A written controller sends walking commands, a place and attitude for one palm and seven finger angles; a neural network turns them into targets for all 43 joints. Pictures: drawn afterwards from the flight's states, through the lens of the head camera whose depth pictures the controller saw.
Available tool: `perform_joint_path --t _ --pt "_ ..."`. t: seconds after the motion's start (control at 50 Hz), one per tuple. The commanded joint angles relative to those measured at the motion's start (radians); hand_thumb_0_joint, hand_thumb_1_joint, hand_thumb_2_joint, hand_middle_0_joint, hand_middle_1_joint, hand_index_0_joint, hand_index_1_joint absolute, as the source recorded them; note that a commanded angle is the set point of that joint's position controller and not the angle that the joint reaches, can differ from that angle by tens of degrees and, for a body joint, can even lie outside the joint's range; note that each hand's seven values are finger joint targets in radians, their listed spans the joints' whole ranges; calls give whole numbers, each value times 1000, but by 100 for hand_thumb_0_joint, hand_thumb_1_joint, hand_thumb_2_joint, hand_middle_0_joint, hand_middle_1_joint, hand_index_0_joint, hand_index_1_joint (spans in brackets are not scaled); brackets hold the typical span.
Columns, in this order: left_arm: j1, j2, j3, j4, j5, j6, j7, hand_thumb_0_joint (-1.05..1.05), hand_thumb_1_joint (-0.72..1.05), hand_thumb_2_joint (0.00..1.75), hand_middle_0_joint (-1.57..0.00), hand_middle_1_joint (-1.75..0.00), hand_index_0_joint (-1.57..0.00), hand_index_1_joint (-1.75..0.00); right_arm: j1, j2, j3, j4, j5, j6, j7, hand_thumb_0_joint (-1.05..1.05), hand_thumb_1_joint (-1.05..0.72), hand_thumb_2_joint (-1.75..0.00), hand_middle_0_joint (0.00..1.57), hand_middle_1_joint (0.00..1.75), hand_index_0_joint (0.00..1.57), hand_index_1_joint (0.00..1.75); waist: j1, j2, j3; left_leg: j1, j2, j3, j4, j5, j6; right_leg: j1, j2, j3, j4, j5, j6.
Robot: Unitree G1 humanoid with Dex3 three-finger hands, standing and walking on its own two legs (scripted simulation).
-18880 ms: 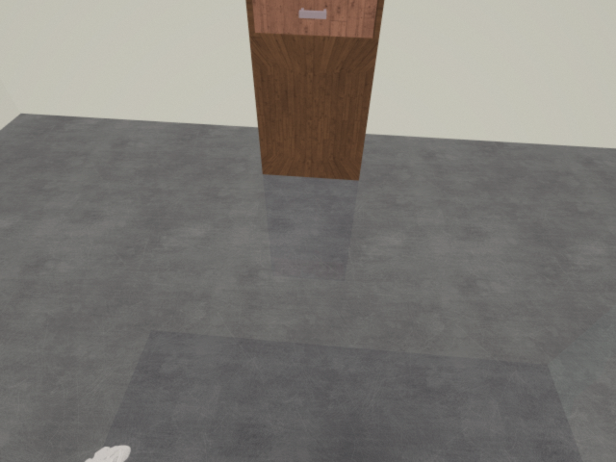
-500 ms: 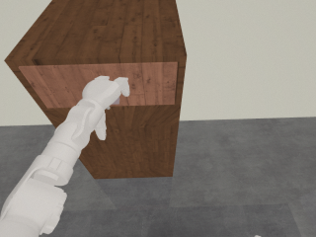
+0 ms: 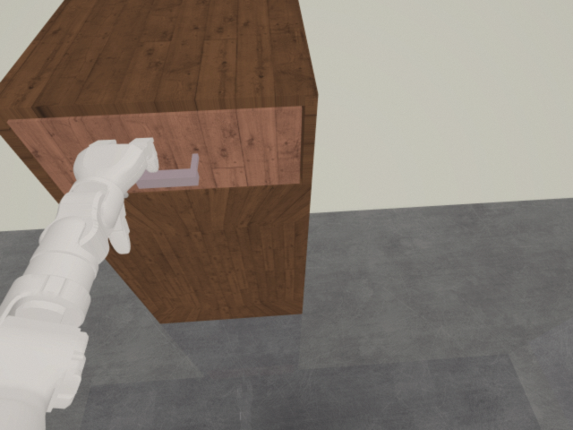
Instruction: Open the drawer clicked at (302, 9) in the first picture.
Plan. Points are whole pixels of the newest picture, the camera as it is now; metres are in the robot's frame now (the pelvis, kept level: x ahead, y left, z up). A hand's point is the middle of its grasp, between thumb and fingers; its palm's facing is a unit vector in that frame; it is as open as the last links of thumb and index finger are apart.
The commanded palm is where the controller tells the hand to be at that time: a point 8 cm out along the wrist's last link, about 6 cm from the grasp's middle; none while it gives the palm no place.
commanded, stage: lower the fingers behind the handle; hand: left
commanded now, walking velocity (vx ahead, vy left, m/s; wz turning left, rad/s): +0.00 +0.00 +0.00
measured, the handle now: (169, 169) +0.52 +0.21 +0.04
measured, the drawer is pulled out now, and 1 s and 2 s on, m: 0.00 0.00 0.00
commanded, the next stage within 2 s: close the thumb around the handle in 1.38 s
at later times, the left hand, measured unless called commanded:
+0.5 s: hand (148, 178) +0.48 +0.23 +0.07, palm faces -0.07 +0.00 -1.00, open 13.8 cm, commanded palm +0.45 +0.24 +0.10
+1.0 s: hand (153, 202) +0.47 +0.24 +0.01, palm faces -0.02 -0.01 -1.00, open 13.9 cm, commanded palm +0.45 +0.23 +0.07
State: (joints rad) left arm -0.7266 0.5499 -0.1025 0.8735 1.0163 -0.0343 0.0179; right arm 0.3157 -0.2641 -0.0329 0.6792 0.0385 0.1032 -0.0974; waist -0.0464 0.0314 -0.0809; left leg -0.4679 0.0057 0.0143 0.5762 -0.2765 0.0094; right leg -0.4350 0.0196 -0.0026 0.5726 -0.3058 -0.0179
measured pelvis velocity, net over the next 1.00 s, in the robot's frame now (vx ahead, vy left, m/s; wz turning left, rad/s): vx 0.00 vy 0.02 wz -0.01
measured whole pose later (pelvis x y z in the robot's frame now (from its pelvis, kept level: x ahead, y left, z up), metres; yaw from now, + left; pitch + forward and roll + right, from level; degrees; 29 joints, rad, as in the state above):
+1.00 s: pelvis +0.00 +0.02 -0.02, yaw -1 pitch +17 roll -1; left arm -0.79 0.44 -0.06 1.03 1.08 0.04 0.34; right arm 0.32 -0.25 -0.06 0.73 0.00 0.07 -0.02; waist -0.08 0.04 -0.15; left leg -0.72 0.01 0.02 0.77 -0.36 0.03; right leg -0.67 0.02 0.00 0.74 -0.37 0.00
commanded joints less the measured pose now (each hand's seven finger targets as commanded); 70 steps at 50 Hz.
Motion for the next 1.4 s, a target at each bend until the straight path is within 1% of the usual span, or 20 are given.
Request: perform_joint_path --t 0.0,0.1,0.12,0.18,0.22,0.3,0.34,0.4,0.46,0.52,0.6,0.66,0.7,0.76,0.86,0.96,1.04,1.26,1.32,1.38 --pt "-573 102 12 -360 -24 -169 92 0 -50 30 -30 -120 -30 -120 47 -127 -74 -66 -16 -50 5 0 -90 -90 20 30 20 30 -72 95 -328 272 -30 -8 43 274 39 -51 26 8 -36 234 -18" --pt "-553 249 183 -222 3 -106 275 0 -50 30 -30 -120 -30 -120 64 -146 -73 -27 -18 -56 39 0 -90 -90 20 30 20 30 -30 36 -377 141 -33 -15 62 265 26 -40 33 -8 16 229 -23" --pt "-556 212 154 -188 18 -72 307 0 -50 30 -30 -120 -30 -120 59 -138 -69 -26 -17 -57 47 0 -90 -90 20 30 20 30 -32 40 -389 127 -34 -9 65 258 26 -47 32 -11 28 225 -20" --pt "-556 235 171 -96 61 44 367 0 -50 30 -30 -120 -30 -120 48 -142 -68 -21 -24 -54 66 0 -90 -90 20 30 20 30 -14 72 -427 106 -29 9 67 292 18 -25 35 -16 45 260 -23" --pt "-540 250 166 -24 74 115 357 0 -50 30 -30 -120 -30 -120 49 -147 -63 -26 -23 -44 70 0 -90 -90 20 30 20 30 -11 57 -461 88 -28 22 68 306 18 22 34 -13 48 301 -18" --pt "-529 159 84 22 45 161 264 0 -50 30 -30 -120 -30 -120 70 -155 -68 -39 -17 -28 62 0 -90 -90 20 30 20 30 -49 -18 -481 124 -18 22 68 340 29 49 35 -14 27 353 -9" --pt "-493 188 94 90 46 172 229 0 -50 30 -30 -120 -30 -120 68 -160 -58 -36 -13 -16 51 0 -90 -90 20 30 20 30 -53 -84 -393 75 -19 28 53 274 37 42 31 -10 7 324 1" --pt "-452 171 73 122 38 144 177 0 -50 30 -30 -120 -30 -120 61 -162 -45 -49 -8 -13 37 0 -90 -90 20 30 20 30 -57 -132 -281 22 -21 28 29 192 42 21 22 -5 -23 262 2" --pt "-385 190 91 103 39 76 152 0 -50 30 -30 -120 -30 -120 72 -157 -44 -68 -11 -16 27 0 -90 -90 20 30 20 30 -39 -122 -272 14 -22 29 36 184 46 17 21 2 -12 256 0" --pt "-375 140 57 40 41 8 148 0 -50 30 -30 -120 -30 -120 82 -149 -47 -85 -12 -22 29 0 -90 -90 20 30 20 30 -42 -78 -253 25 -19 24 44 174 42 -36 24 -1 -2 219 -7" --pt "-461 182 117 -130 37 -95 214 0 -50 30 -30 -120 -30 -120 96 -141 -71 -82 -22 -40 33 0 -90 -90 20 30 20 30 -42 -1 -369 84 -17 8 87 215 42 -57 33 6 35 215 -15" --pt "-450 112 83 -112 46 -89 272 0 -50 30 -30 -120 -30 -120 111 -137 -82 -56 -24 -52 48 0 -90 -90 20 30 20 30 -54 37 -374 103 -13 -4 108 225 33 -138 41 -8 54 190 -17" --pt "-517 128 99 -131 53 -79 313 0 -50 30 -30 -120 -30 -120 118 -144 -89 -34 -29 -57 54 0 -90 -90 20 30 20 30 -69 22 -396 105 -11 -13 122 246 34 -151 44 -11 63 198 -19" --pt "-520 108 86 -96 76 -23 360 0 -50 30 -30 -120 -30 -120 121 -145 -92 -14 -31 -58 68 0 -90 -90 20 30 20 30 -63 83 -442 134 -9 -19 137 293 22 -186 49 -23 86 206 -24" --pt "-558 99 84 -97 73 41 379 0 -50 30 -30 -120 -30 -120 117 -146 -95 -7 -38 -54 76 0 -90 -90 20 30 20 30 -65 100 -511 179 -5 -21 153 360 18 -169 53 -28 99 249 -22" --pt "-490 84 70 -14 68 76 346 0 -50 30 -30 -120 -30 -120 110 -146 -84 -10 -36 -47 69 0 -90 -90 20 30 20 30 -64 36 -434 116 -6 -15 143 341 24 -149 51 -31 90 261 -18" --pt "-503 136 100 -23 66 59 322 0 -50 30 -30 -120 -30 -120 109 -147 -77 -18 -35 -44 55 0 -90 -90 20 30 20 30 -66 1 -429 85 -10 -8 137 302 33 -108 46 -19 83 274 -15" --pt "-441 124 99 -49 66 -3 320 0 -50 30 -30 -120 -30 -120 113 -138 -78 -29 -33 -46 51 0 -90 -90 20 30 20 30 -58 10 -399 65 -14 0 141 303 33 -111 45 -15 84 280 -15" --pt "-456 109 91 -86 67 -5 331 0 -50 30 -30 -120 -30 -120 118 -135 -85 -25 -34 -47 57 0 -90 -90 20 30 20 30 -56 59 -453 112 -12 -1 153 357 30 -114 46 -12 93 305 -17" --pt "-429 125 115 -85 65 8 339 0 -50 30 -30 -120 -30 -120 119 -137 -88 -20 -35 -44 61 0 -90 -90 20 30 20 30 -46 46 -473 117 -11 -2 160 392 28 -98 49 -16 101 334 -18"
